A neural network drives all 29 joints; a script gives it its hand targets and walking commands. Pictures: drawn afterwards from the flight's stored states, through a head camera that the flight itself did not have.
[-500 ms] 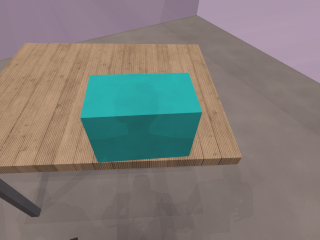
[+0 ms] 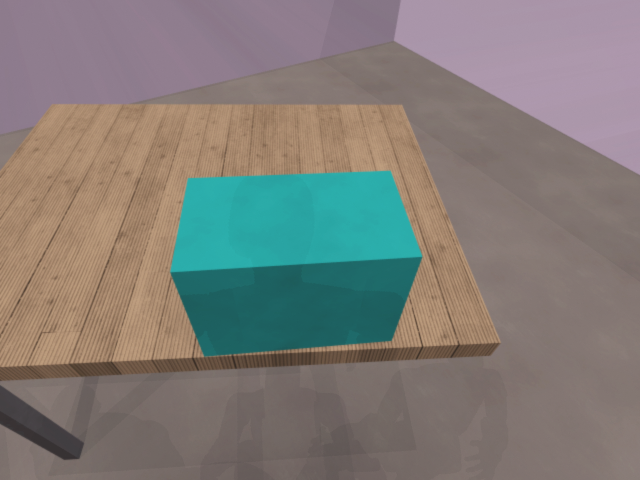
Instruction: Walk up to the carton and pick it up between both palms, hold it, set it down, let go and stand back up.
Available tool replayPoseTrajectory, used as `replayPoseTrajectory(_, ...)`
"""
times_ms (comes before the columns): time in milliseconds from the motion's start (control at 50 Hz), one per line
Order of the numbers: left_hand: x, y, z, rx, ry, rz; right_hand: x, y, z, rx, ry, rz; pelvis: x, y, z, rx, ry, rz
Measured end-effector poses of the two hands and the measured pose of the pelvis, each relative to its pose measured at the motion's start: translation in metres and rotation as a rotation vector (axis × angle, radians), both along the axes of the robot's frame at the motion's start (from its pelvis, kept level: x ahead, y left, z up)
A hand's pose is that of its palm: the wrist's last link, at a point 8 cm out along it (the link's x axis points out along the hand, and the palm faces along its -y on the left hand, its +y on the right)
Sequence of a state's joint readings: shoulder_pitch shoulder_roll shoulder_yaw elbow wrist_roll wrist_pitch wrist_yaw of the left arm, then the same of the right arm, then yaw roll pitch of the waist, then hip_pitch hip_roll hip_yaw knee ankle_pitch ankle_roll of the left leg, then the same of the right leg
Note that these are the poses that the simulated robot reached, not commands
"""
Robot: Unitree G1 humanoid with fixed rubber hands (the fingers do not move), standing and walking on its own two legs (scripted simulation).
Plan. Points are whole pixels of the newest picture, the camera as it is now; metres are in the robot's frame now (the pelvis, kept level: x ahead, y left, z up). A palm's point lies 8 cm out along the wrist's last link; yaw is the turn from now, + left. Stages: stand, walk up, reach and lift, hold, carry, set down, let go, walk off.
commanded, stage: walk up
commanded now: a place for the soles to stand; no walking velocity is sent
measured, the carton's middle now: (296, 264) +0.43 +0.03 -0.01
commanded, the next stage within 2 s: reach and lift in 0.86 s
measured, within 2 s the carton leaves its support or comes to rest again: neither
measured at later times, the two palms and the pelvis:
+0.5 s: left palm out of the picture +0.03 +0.24 -0.14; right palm out of the picture +0.05 -0.23 -0.14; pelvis +0.01 +0.01 +0.00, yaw +2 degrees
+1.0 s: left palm out of the picture +0.07 +0.25 -0.16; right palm out of the picture +0.13 -0.24 -0.15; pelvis -0.02 -0.01 -0.03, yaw +4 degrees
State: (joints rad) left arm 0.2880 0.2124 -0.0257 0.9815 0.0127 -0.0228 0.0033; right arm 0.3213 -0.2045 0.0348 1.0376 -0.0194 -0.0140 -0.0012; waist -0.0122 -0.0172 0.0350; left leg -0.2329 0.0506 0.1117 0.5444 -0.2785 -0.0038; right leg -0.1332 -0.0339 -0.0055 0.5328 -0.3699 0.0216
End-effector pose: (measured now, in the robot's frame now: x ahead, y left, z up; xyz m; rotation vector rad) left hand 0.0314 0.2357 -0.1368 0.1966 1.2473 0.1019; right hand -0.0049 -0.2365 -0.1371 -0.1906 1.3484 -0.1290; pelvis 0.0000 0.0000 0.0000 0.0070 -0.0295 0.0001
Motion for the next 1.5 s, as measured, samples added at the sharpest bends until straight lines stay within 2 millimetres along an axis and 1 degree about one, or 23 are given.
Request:
replayPoseTrajectory(120, 0.015, 0.007, -0.003, 0.014, -0.004, -0.004, 0.021, 0.003, -0.001, -0.008, -0.021, 0.006, 0.008, 0.005, -0.002, 0.004, -0.001, 0.008)
replayPoseTrajectory(200, 0.021, 0.01, -0.003, 0.021, -0.008, -0.004, 0.036, 0.005, -0.002, -0.01, -0.048, 0.013, 0.012, 0.007, -0.003, 0.005, -0.006, 0.012)
replayPoseTrajectory(280, 0.023, 0.011, -0.004, 0.023, -0.009, 0.003, 0.047, 0.006, -0.002, -0.007, -0.069, 0.023, 0.014, 0.007, -0.004, 0.006, -0.009, 0.019)
replayPoseTrajectory(360, 0.019, 0.011, -0.003, 0.024, -0.001, 0.011, 0.053, 0.007, -0.002, -0.005, -0.077, 0.032, 0.014, 0.007, -0.004, 0.006, -0.01, 0.027)
replayPoseTrajectory(460, 0.009, 0.01, -0.004, 0.026, 0.021, 0.024, 0.053, 0.005, -0.003, -0.004, -0.07, 0.045, 0.013, 0.006, -0.003, 0.006, -0.015, 0.036)
replayPoseTrajectory(820, -0.034, -0.001, -0.006, 0.009, 0.091, 0.089, 0.038, 0.001, -0.002, -0.006, -0.008, 0.09, 0.008, -0.001, 0.0, -0.006, -0.025, 0.087)
replayPoseTrajectory(860, -0.038, -0.003, -0.006, 0.005, 0.099, 0.095, 0.037, 0.001, -0.002, -0.007, -0.004, 0.095, 0.007, -0.001, 0.0, -0.007, -0.025, 0.094)
replayPoseTrajectory(880, -0.038, -0.002, -0.009, -0.002, 0.127, 0.107, 0.041, 0.0, -0.004, -0.007, -0.005, 0.092, 0.006, -0.002, -0.002, -0.007, -0.001, 0.092)
replayPoseTrajectory(920, -0.026, 0.004, -0.018, -0.003, 0.203, 0.117, 0.061, -0.003, -0.011, -0.005, -0.024, 0.067, -0.003, -0.005, -0.011, -0.006, 0.036, 0.087)
replayPoseTrajectory(940, -0.014, 0.008, -0.022, 0.003, 0.223, 0.115, 0.076, -0.004, -0.014, -0.001, -0.049, 0.063, -0.009, -0.007, -0.017, -0.004, 0.045, 0.084)
replayPoseTrajectory(960, 0.002, 0.012, -0.024, 0.011, 0.221, 0.113, 0.094, -0.005, -0.015, 0.004, -0.084, 0.067, -0.014, -0.008, -0.022, -0.005, 0.053, 0.08)
replayPoseTrajectory(1000, 0.042, 0.019, -0.022, 0.03, 0.16, 0.105, 0.132, -0.004, -0.014, 0.022, -0.171, 0.088, -0.024, -0.012, -0.032, -0.005, 0.066, 0.071)
replayPoseTrajectory(1040, 0.083, 0.02, -0.011, 0.042, 0.057, 0.093, 0.164, -0.001, -0.007, 0.046, -0.259, 0.108, -0.033, -0.015, -0.039, -0.006, 0.068, 0.063)
replayPoseTrajectory(1060, 0.1, 0.018, -0.002, 0.042, 0.004, 0.084, 0.176, 0.001, -0.002, 0.058, -0.297, 0.113, -0.037, -0.016, -0.041, -0.009, 0.063, 0.06)
replayPoseTrajectory(1100, 0.122, 0.009, 0.019, 0.031, -0.087, 0.057, 0.189, 0.003, 0.011, 0.078, -0.365, 0.115, -0.044, -0.019, -0.039, -0.017, 0.038, 0.053)
replayPoseTrajectory(1140, 0.126, -0.004, 0.037, 0.001, -0.142, 0.037, 0.188, 0.003, 0.026, 0.089, -0.414, 0.101, -0.048, -0.022, -0.031, -0.021, 0.002, 0.047)
replayPoseTrajectory(1160, 0.121, -0.01, 0.044, -0.009, -0.15, 0.028, 0.182, 0.002, 0.033, 0.089, -0.428, 0.092, -0.049, -0.024, -0.026, -0.019, -0.011, 0.043)
replayPoseTrajectory(1200, 0.105, -0.019, 0.049, -0.021, -0.137, 0.022, 0.166, -0.003, 0.043, 0.077, -0.437, 0.083, -0.05, -0.027, -0.017, -0.011, -0.028, 0.037)
replayPoseTrajectory(1240, 0.082, -0.023, 0.046, -0.024, -0.102, 0.031, 0.146, -0.009, 0.047, 0.058, -0.426, 0.079, -0.051, -0.031, -0.011, -0.004, -0.033, 0.031)
replayPoseTrajectory(1300, 0.048, -0.021, 0.034, -0.016, -0.048, 0.064, 0.115, -0.016, 0.043, 0.037, -0.388, 0.072, -0.055, -0.035, -0.008, -0.001, -0.023, 0.024)
replayPoseTrajectory(1360, 0.027, -0.012, 0.024, 0.002, -0.041, 0.098, 0.093, -0.015, 0.035, 0.033, -0.365, 0.061, -0.06, -0.038, -0.011, -0.001, -0.01, 0.02)
replayPoseTrajectory(1420, 0.022, -0.004, 0.023, 0.014, -0.086, 0.113, 0.081, -0.005, 0.031, 0.044, -0.375, 0.047, -0.065, -0.039, -0.013, 0.002, -0.011, 0.02)
replayPoseTrajectory(1500, 0.029, 0.004, 0.032, 0.019, -0.164, 0.113, 0.078, 0.01, 0.033, 0.066, -0.417, 0.036, -0.068, -0.037, -0.012, 0.002, -0.021, 0.022)
